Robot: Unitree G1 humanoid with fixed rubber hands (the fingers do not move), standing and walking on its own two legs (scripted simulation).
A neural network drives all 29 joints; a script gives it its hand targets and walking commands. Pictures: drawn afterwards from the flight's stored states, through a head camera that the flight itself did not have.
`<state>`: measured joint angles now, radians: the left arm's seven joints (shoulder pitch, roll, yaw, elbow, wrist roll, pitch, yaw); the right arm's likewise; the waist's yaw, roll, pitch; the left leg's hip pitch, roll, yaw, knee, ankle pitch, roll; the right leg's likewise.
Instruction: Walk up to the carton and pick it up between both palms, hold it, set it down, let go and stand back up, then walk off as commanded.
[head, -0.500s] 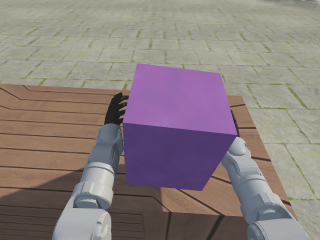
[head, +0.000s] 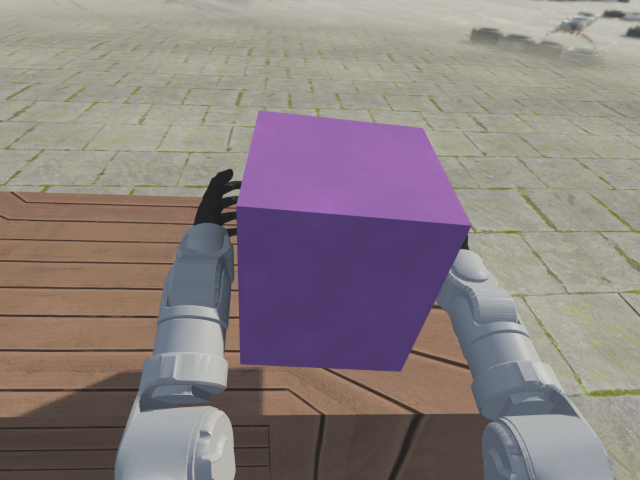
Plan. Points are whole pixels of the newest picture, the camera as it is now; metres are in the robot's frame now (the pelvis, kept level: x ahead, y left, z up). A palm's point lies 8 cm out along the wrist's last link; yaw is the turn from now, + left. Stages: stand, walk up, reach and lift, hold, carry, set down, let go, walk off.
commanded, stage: reach and lift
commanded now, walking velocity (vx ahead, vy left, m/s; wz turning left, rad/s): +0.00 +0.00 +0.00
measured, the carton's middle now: (332, 245) +0.38 -0.01 +0.17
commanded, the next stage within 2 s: hold in 1.26 s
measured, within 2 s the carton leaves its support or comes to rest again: neither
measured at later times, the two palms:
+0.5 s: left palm (212, 208) +0.39 +0.14 +0.21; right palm (456, 217) +0.38 -0.16 +0.21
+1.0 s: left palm (216, 196) +0.39 +0.13 +0.23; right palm (464, 208) +0.38 -0.17 +0.23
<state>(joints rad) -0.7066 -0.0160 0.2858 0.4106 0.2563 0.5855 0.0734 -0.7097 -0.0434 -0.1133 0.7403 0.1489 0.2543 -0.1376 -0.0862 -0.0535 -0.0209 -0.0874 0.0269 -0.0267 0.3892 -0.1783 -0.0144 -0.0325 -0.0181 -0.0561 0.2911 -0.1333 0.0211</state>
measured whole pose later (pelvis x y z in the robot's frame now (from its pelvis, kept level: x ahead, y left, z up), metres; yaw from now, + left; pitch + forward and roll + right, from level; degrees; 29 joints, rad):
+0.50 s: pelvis +0.00 -0.01 +0.00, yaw +0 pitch -4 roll -1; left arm -0.79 0.03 0.32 0.48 0.22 0.65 0.07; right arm -0.86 -0.10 -0.05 0.76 0.23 0.41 -0.19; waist -0.10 -0.02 -0.09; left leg -0.13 0.03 -0.04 0.38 -0.17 -0.02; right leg -0.08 -0.01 -0.06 0.29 -0.13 0.02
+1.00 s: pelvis +0.02 +0.00 +0.00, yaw -1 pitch -5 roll -2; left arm -0.76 -0.01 0.29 0.31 0.24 0.80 0.09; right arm -0.84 -0.15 -0.02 0.64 0.33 0.53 -0.20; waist -0.09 -0.01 -0.09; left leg -0.09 0.03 -0.02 0.40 -0.21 -0.01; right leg -0.04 0.00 -0.02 0.28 -0.15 0.03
